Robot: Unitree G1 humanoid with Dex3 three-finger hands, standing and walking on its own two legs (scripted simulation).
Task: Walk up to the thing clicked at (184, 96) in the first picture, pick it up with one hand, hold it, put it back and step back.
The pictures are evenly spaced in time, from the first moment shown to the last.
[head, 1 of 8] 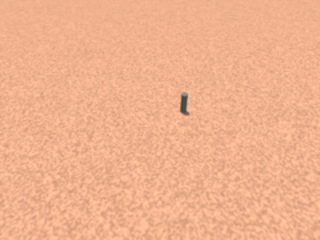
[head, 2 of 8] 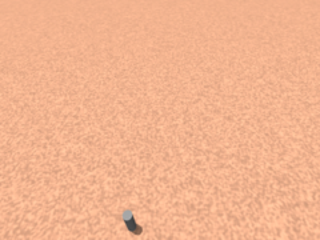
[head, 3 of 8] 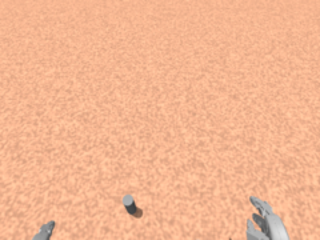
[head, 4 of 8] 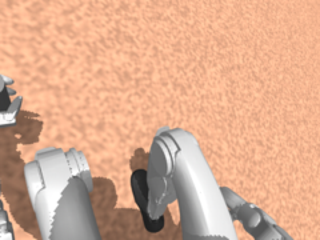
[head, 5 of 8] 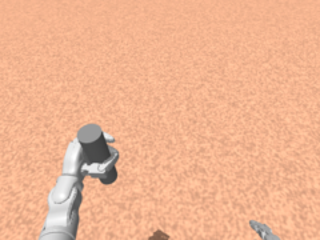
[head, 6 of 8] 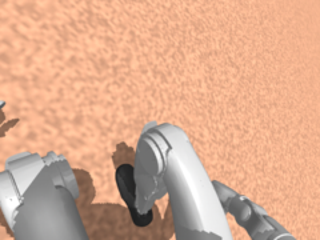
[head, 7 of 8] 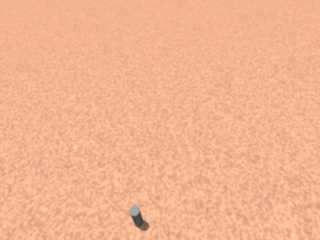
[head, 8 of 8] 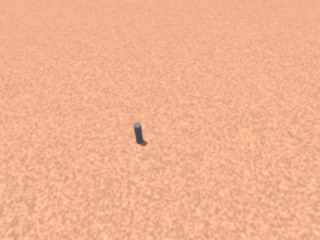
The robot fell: no
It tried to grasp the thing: yes
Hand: left
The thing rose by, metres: 0.68
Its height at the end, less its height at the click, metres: +0.00
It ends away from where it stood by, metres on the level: 0.01
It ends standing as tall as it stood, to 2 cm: yes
